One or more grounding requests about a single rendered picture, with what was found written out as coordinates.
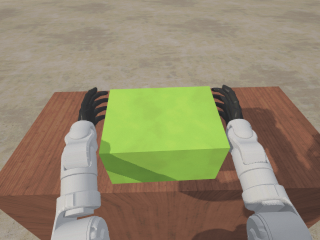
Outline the right robot upper arm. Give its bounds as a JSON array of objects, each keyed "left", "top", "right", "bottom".
[{"left": 246, "top": 211, "right": 312, "bottom": 240}]

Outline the left robot forearm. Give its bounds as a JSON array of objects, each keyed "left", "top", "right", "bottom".
[{"left": 51, "top": 120, "right": 101, "bottom": 240}]

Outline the right robot hand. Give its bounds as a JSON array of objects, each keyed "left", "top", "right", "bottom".
[{"left": 211, "top": 85, "right": 244, "bottom": 126}]

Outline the carton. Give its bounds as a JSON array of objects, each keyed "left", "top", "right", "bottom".
[{"left": 99, "top": 86, "right": 230, "bottom": 184}]

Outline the pedestal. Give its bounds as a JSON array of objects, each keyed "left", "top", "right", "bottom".
[{"left": 0, "top": 86, "right": 320, "bottom": 240}]

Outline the right robot forearm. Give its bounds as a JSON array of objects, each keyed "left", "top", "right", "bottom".
[{"left": 225, "top": 119, "right": 313, "bottom": 240}]

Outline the left robot hand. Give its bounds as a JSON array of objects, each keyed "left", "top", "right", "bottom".
[{"left": 77, "top": 87, "right": 109, "bottom": 128}]

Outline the left robot upper arm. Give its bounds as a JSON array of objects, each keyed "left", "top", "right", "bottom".
[{"left": 52, "top": 216, "right": 110, "bottom": 240}]

